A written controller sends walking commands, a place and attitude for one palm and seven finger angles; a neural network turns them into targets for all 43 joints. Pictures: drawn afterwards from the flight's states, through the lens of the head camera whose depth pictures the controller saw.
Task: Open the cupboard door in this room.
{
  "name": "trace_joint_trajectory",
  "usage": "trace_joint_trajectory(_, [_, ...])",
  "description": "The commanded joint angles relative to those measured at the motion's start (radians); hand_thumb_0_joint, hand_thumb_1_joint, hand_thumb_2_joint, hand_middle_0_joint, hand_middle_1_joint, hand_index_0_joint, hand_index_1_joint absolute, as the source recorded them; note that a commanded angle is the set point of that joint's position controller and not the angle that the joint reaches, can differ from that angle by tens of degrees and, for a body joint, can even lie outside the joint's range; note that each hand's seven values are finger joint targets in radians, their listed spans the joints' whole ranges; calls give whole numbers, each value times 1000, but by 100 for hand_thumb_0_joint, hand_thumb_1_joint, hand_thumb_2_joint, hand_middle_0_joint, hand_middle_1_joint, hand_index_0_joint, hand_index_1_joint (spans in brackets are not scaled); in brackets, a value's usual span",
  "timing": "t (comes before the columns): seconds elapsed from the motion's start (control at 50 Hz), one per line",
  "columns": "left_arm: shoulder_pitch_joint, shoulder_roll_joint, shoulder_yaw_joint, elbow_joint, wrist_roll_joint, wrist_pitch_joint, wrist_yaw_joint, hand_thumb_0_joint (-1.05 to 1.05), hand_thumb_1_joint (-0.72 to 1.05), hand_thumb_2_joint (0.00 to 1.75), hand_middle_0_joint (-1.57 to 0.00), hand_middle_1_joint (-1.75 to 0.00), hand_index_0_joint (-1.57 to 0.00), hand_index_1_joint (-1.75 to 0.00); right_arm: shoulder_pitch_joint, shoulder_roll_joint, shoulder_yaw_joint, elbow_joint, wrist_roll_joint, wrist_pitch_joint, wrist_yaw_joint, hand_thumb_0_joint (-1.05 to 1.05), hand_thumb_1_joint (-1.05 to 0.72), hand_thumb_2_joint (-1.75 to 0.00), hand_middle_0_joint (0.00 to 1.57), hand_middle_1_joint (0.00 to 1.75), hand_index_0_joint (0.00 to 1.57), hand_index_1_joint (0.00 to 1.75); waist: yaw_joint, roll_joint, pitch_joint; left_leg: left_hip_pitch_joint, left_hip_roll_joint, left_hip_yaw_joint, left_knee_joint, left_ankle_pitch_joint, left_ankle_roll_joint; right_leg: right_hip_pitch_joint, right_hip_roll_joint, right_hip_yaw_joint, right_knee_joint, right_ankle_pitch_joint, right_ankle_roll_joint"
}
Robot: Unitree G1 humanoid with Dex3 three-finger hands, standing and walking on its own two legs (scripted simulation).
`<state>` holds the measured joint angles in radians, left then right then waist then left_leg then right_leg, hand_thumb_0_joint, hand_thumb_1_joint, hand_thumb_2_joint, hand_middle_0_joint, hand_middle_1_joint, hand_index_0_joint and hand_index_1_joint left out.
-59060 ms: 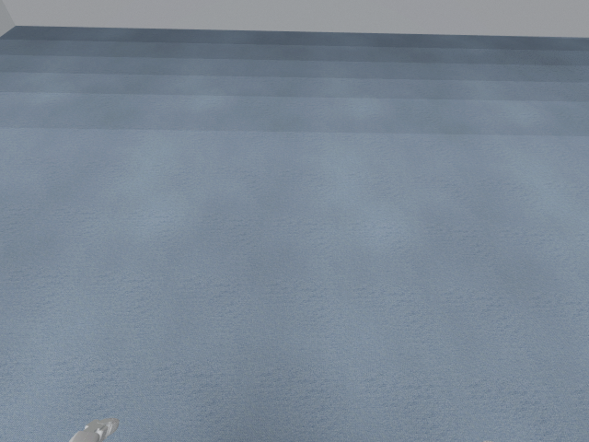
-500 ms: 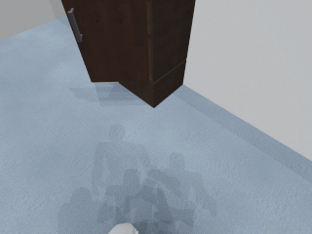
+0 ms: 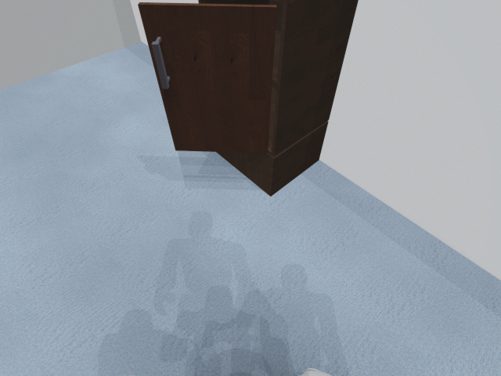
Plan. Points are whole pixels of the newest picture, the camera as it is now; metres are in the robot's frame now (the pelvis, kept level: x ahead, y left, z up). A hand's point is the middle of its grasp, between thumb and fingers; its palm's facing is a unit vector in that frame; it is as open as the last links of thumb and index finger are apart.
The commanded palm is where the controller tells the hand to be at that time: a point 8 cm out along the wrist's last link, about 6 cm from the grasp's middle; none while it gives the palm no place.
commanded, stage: take the last steps up to it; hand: left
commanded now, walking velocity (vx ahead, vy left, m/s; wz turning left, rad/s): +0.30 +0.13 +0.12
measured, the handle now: (162, 63) +1.02 +0.35 -0.04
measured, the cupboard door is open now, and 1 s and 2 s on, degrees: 45 45 45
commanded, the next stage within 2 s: come to a stop and stand still in 1.14 s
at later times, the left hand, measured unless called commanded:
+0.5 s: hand out of the picture +0.06 +0.17 -0.16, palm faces +0.22 -0.95 -0.21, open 7.3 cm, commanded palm none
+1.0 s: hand (122, 244) +0.41 +0.33 -0.16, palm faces +0.08 -0.98 -0.18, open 7.4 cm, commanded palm none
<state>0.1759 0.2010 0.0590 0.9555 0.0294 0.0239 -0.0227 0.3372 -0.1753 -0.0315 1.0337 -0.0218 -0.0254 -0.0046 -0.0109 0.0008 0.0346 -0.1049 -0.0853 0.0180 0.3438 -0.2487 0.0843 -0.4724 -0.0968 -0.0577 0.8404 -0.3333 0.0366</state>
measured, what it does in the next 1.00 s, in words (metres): walks ahead: right foot, then left foot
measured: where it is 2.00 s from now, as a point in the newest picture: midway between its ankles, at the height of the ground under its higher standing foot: (225, 323)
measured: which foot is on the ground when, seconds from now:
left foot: down 0.00-0.12, up 0.14-0.60, down 0.62-1.00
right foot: up 0.00-0.08, down 0.10-0.62, up 0.64-1.00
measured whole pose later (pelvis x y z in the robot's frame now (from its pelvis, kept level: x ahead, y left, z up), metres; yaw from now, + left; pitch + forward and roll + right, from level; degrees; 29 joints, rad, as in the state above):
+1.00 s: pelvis +0.32 +0.14 +0.00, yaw +2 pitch +0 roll +1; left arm 0.15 0.18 0.07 0.98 0.03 0.00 0.00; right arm 0.34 -0.17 -0.04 1.08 -0.02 -0.07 -0.03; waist 0.00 -0.04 0.02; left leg -0.09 -0.08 0.23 0.29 -0.22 0.12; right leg -0.60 -0.11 -0.03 1.03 -0.17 0.00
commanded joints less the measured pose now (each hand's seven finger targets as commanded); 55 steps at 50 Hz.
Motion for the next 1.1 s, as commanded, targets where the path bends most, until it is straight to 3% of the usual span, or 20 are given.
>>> trace_joint_trajectory(0.0, [-70, 49, 7, -102, -4, -43, 5, 0, 90, 90, -20, -30, -20, -30, 43, -159, -33, -31, -6, -18, -12, 0, -90, -90, 20, 30, 20, 30, 1, 82, 29, -53, 292, -255, -106, 68, 142, 64, 31, -23, -155, 0, -9])
trace_joint_trajectory(0.04, [39, 58, 16, -63, -4, -52, 8, 0, 90, 90, -20, -30, -20, -30, 22, -148, -30, -25, -2, -16, -14, 0, -90, -90, 20, 30, 20, 30, 56, 35, 9, -156, 237, -208, 5, 75, 98, 288, 53, -41, -309, 70, -20])
trace_joint_trajectory(0.06, [135, 95, 27, -32, -2, -61, 13, 0, 90, 90, -20, -30, -20, -30, 18, -129, -28, -24, 7, -21, -11, 0, -90, -90, 20, 30, 20, 30, 97, -37, -30, -265, 171, -148, 135, 34, 53, 488, 9, 16, -399, 90, -34])
trace_joint_trajectory(0.08, [267, 186, 47, 4, 7, -74, 22, 0, 90, 90, -20, -30, -20, -30, 36, -86, -23, -32, 19, -29, -3, 0, -90, -90, 20, 30, 20, 30, 144, -241, -118, -451, 67, -34, 404, -120, -11, 718, -233, 295, -502, -30, -108])
trace_joint_trajectory(0.1, [322, 243, 58, 19, -2, -71, 29, 0, 90, 90, -20, -30, -20, -30, 19, -106, -31, -62, 6, -23, -1, 0, -90, -90, 20, 30, 20, 30, 145, -340, -117, -575, 25, -10, 655, -338, -49, 718, -437, 579, -621, -59, -199])
trace_joint_trajectory(0.12, [270, 216, 51, 4, -14, -64, 36, 0, 90, 90, -20, -30, -20, -30, -1, -145, -45, -58, -4, -13, 4, 0, -90, -90, 20, 30, 20, 30, 116, -183, -20, -596, 90, -60, 768, -284, -58, 596, -456, 540, -658, -130, -224])
trace_joint_trajectory(0.16, [165, 113, 25, -4, -12, -80, 38, 0, 90, 90, -20, -30, -20, -30, -52, -101, -43, -33, -5, 3, 13, 0, -90, -90, 20, 30, 20, 30, 67, -178, 101, -580, 148, -87, 847, -82, -72, 360, -345, 393, -694, -130, -168])
trace_joint_trajectory(0.2, [155, 55, 6, 8, -15, -95, 35, 0, 90, 90, -20, -30, -20, -30, -15, -52, -33, -8, -7, 17, 22, 0, -90, -90, 20, 30, 20, 30, 33, -133, 90, -528, 164, -58, 817, 22, -94, 316, -261, 174, -678, 116, -121])
trace_joint_trajectory(0.3, [259, 48, 2, 76, -12, -120, 38, 0, 90, 90, -20, -30, -20, -30, -48, -20, -30, -12, -3, 30, 31, 0, -90, -90, 20, 30, 20, 30, 33, -118, 29, -567, 169, 7, 722, 89, -135, 436, -213, 1, -613, 604, -107])
trace_joint_trajectory(0.5, [308, 102, -5, 144, 0, -108, 46, 0, 90, 90, -20, -30, -20, -30, -283, -32, -9, -103, 4, 4, 55, 0, -90, -90, 20, 30, 20, 30, 58, -212, 106, -438, 134, 97, 320, 77, -88, 452, -239, -40, -574, 621, -125])
trace_joint_trajectory(0.52, [301, 110, -1, 147, 2, -106, 47, 0, 90, 90, -20, -30, -20, -30, -262, -41, -13, -99, 4, -3, 52, 0, -90, -90, 20, 30, 20, 30, 42, -216, 92, -357, 125, 101, 279, 40, -75, 428, -251, -34, -523, 668, -122])
trace_joint_trajectory(0.56, [271, 119, 5, 137, -3, -99, 48, 0, 90, 90, -20, -30, -20, -30, -44, -95, -26, -36, -3, -14, 36, 0, -90, -90, 20, 30, 20, 30, -61, -153, -23, -29, 81, 113, 158, 81, -54, 334, -201, -90, -276, 668, -91])
trace_joint_trajectory(0.58, [306, 81, 0, 131, -10, -95, 41, 0, 90, 90, -20, -30, -20, -30, 102, -190, -47, -2, -13, -21, 22, 0, -90, -90, 20, 30, 20, 30, -109, 30, -164, 214, 199, 19, 167, 157, -28, 210, -119, -125, -48, 372, -62])
trace_joint_trajectory(0.6, [354, 23, -8, 112, -22, -91, 34, 0, 90, 90, -20, -30, -20, -30, 185, -292, -74, 12, -16, -25, 6, 0, -90, -90, 20, 30, 20, 30, -112, 293, -277, 392, 448, -346, 92, 243, 70, -28, 40, -130, 265, -251, -29])
trace_joint_trajectory(0.62, [279, 25, -16, 80, -18, -84, 41, 0, 90, 90, -20, -30, -20, -30, 188, -307, -74, 11, 0, -15, -7, 0, -90, -90, 20, 30, 20, 30, -117, 263, -275, 329, 491, -393, 3, 247, 104, -85, 30, 2, 453, -283, -58])
trace_joint_trajectory(0.68, [189, 13, -3, 88, -12, -73, 34, 0, 90, 90, -20, -30, -20, -30, -31, -150, -34, -50, -2, -34, -19, 0, -90, -90, 20, 30, 20, 30, -28, 66, -61, 9, 433, -194, -64, 218, 90, -124, -57, 63, 516, -54, -56])
trace_joint_trajectory(0.72, [230, -11, -2, 106, -2, -55, 27, 0, 90, 90, -20, -30, -20, -30, -42, -104, -17, -43, 0, -51, -20, 0, -90, -90, 20, 30, 20, 30, 18, 43, -8, -102, 388, -101, -120, 221, 59, -69, -63, 61, 451, 4, -47])
trace_joint_trajectory(0.78, [237, -28, 2, 97, 0, -36, 25, 0, 90, 90, -20, -30, -20, -30, -25, -75, -12, -26, 2, -58, -22, 0, -90, -90, 20, 30, 20, 30, 39, 83, 4, -99, 365, -55, -176, 209, 63, -97, -45, 57, 387, 69, -38])
trace_joint_trajectory(0.86, [144, -14, 13, 46, -1, -27, 20, 0, 90, 90, -20, -30, -20, -30, 16, -71, -18, -19, -1, -63, -24, 0, -90, -90, 20, 30, 20, 30, 38, 6, 25, -46, 374, -43, -198, 268, 74, -163, -47, 74, 285, 152, -27])
trace_joint_trajectory(1.08, [-92, -14, -18, -40, -8, -34, 20, 0, 90, 90, -20, -30, -20, -30, 204, -68, 2, 78, -14, -54, -35, 0, -90, -90, 20, 30, 20, 30, -25, 47, 32, 146, 359, 24, -84, 694, 45, -118, 11, -12, -30, 107, -64])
